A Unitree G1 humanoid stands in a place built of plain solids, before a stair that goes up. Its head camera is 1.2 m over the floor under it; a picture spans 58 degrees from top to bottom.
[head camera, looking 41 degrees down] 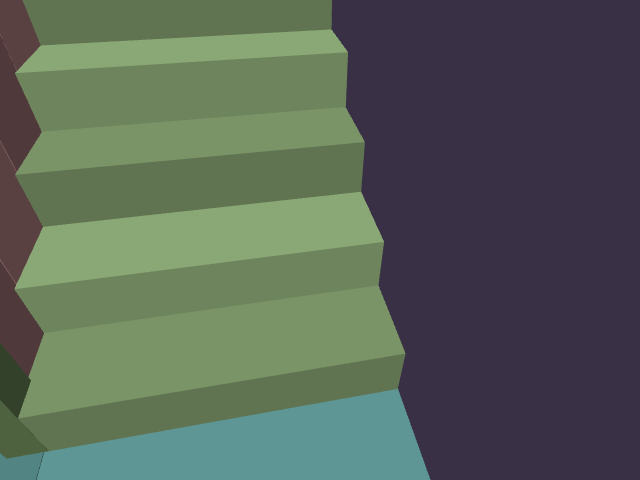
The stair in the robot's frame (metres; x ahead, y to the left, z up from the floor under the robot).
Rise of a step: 0.18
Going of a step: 0.26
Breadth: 1.00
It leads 11 degrees to the left of straight ahead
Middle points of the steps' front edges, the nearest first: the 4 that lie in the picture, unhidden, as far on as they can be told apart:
0.60 0.25 0.19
0.85 0.30 0.37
1.11 0.35 0.56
1.36 0.40 0.74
